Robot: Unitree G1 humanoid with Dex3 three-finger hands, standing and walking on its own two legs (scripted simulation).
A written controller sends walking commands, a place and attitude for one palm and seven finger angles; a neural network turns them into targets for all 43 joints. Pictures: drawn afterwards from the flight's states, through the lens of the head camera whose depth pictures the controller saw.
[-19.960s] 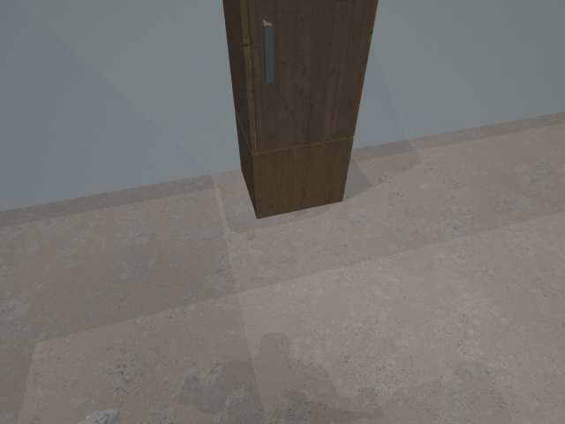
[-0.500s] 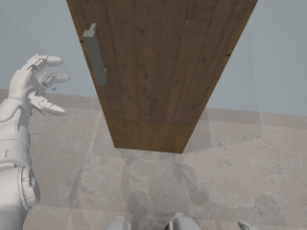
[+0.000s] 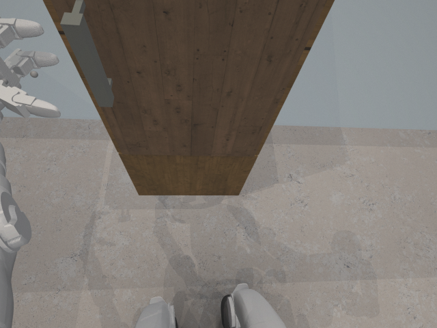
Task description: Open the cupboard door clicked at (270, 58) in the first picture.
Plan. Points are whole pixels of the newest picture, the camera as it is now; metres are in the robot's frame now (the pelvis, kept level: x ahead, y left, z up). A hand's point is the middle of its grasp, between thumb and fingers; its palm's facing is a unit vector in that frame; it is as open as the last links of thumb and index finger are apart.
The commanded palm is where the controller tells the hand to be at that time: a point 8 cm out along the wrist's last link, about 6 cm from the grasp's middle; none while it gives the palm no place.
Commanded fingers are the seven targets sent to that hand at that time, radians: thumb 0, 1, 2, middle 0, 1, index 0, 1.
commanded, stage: move the hooked fingers beside the handle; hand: left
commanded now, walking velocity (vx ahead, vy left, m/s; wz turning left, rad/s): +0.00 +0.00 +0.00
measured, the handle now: (94, 58) +0.57 +0.16 +0.10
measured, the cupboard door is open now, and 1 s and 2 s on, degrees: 0 0 0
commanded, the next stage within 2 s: slide the fingers in behind the handle in 0.82 s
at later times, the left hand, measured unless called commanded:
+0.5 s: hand (33, 83) +0.51 +0.24 +0.11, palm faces -0.09 -1.00 +0.00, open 14.0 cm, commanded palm +0.49 +0.29 +0.10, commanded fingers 0.00 -0.50 0.30 -0.30 -1.20 -0.30 -1.20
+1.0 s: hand (39, 80) +0.51 +0.24 +0.11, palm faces -0.10 -0.99 -0.01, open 14.0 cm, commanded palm +0.50 +0.28 +0.10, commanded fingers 0.00 -0.50 0.30 -0.30 -1.20 -0.30 -1.20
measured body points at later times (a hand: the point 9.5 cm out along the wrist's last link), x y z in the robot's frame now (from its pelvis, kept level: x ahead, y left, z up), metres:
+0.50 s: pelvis +0.01 +0.01 +0.00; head +0.13 +0.04 +0.44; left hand +0.50 +0.30 +0.11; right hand +0.03 -0.26 -0.10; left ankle +0.00 +0.11 -0.68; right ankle +0.03 -0.13 -0.68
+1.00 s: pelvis +0.00 +0.00 +0.00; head +0.13 +0.03 +0.43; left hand +0.51 +0.29 +0.11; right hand +0.00 -0.27 -0.10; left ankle +0.00 +0.11 -0.68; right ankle +0.03 -0.13 -0.68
